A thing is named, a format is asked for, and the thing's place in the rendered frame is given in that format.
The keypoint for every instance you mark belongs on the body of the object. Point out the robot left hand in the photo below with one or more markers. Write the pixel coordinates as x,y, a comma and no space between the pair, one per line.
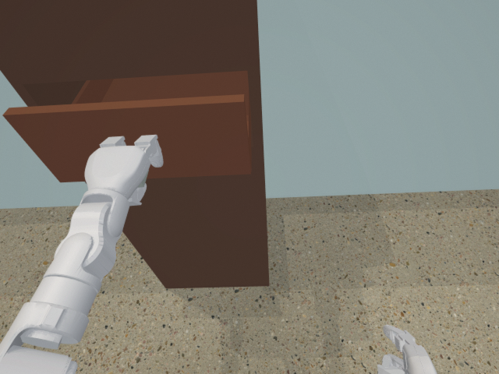
122,168

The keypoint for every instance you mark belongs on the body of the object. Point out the drawer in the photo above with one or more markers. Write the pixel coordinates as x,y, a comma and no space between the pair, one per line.
202,122

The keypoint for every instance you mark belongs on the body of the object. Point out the cabinet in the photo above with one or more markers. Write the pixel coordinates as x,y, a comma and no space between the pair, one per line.
193,232

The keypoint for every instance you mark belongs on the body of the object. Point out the robot left forearm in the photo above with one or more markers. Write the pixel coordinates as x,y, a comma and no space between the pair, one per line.
57,313

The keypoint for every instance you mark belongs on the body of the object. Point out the robot right hand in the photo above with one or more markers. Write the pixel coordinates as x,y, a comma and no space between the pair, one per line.
415,358

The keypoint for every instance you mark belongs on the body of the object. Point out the handle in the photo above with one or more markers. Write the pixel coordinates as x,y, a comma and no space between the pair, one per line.
143,182

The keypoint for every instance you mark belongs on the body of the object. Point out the robot left upper arm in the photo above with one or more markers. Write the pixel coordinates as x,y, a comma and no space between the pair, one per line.
21,360

